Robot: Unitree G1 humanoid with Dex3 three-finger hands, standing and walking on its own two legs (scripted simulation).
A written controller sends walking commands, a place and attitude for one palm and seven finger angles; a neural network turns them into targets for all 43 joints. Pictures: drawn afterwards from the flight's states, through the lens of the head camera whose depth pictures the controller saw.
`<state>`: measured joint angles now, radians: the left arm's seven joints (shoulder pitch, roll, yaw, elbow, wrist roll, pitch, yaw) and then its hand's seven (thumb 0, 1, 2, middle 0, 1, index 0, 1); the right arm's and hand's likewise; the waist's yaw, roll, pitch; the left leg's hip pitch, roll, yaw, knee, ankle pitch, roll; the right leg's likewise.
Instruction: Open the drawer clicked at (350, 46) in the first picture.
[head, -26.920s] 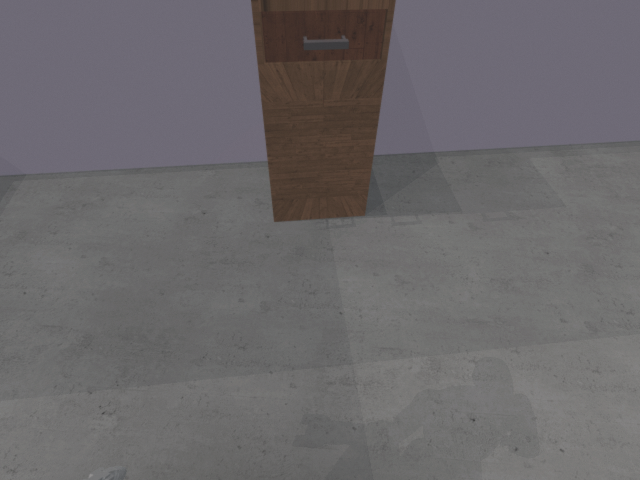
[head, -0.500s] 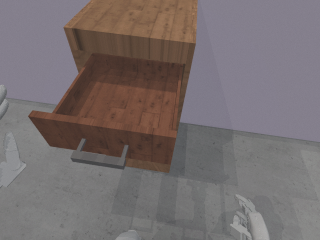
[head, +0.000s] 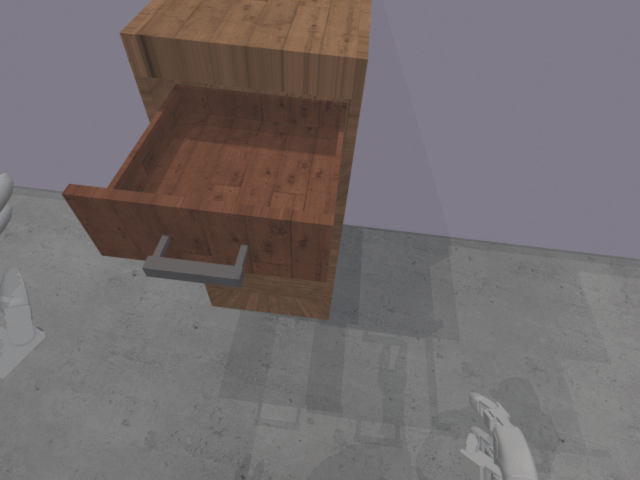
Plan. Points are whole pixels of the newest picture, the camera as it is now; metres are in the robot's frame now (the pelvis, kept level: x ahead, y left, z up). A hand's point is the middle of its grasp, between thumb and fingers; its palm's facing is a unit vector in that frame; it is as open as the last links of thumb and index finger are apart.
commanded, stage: stop stepping back and stand still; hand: left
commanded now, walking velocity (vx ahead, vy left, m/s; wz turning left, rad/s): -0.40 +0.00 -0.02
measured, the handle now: (199, 259) +0.40 +0.19 +0.02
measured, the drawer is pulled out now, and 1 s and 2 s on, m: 0.30 0.30 0.30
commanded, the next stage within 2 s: let the arm hang, fingers relaxed in 0.82 s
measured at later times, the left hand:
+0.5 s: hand out of the picture +0.07 +0.22 +0.18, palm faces +0.40 -0.81 -0.43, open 7.4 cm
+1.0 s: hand out of the picture +0.08 +0.22 +0.10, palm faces +0.33 -0.82 -0.47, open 7.4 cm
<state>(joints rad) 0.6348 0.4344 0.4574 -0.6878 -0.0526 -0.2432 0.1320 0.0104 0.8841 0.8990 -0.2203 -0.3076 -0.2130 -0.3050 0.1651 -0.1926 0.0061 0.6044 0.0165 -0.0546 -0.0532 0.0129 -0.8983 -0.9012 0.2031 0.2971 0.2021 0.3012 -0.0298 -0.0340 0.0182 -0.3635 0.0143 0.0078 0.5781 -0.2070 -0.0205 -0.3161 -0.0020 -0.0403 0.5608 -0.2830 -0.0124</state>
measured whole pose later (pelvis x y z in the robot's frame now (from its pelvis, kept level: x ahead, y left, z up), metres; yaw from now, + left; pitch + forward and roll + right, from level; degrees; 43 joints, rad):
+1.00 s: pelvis -0.12 -0.03 +0.00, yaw +3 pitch +0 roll +1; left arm 0.42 0.35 0.25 -0.20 0.03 -0.13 0.07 0.00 0.89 0.90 -0.21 -0.31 -0.20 -0.30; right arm 0.21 -0.21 -0.01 0.72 -0.01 -0.09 0.00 0.01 -0.90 -0.90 0.20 0.30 0.20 0.30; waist 0.00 0.02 -0.03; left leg -0.31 -0.02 0.01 0.59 -0.28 0.00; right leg -0.33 0.00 -0.08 0.62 -0.28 -0.05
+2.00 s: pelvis -0.13 -0.03 +0.01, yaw +1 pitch -3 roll +0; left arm 0.30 0.10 0.03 1.13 0.02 0.00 0.04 0.01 0.92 0.90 -0.20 -0.30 -0.20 -0.30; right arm 0.37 -0.07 -0.01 1.12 -0.02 0.01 -0.04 0.00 -0.90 -0.90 0.20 0.30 0.20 0.30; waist -0.01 0.01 0.05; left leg -0.19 0.01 0.03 0.44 -0.21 0.00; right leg -0.21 0.04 -0.06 0.43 -0.18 -0.06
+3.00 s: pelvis -0.11 -0.03 +0.01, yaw +1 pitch -3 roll +0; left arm 0.28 0.11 0.02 1.15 0.01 -0.01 0.04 0.00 0.91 0.90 -0.20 -0.30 -0.20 -0.30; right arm 0.32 -0.10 -0.01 1.13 -0.01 0.01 -0.04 0.00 -0.90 -0.90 0.20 0.30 0.20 0.30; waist -0.01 0.02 0.07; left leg -0.14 0.01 0.03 0.40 -0.21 0.00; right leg -0.16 0.04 -0.05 0.40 -0.19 -0.06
